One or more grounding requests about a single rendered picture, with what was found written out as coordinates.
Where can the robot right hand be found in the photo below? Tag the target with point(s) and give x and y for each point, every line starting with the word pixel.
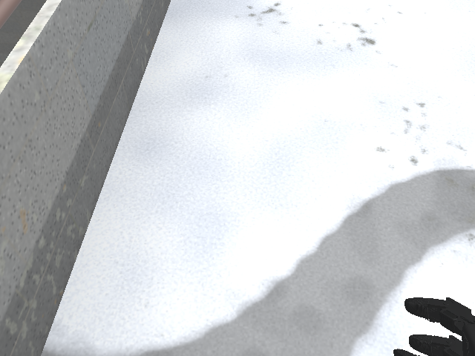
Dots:
pixel 453 316

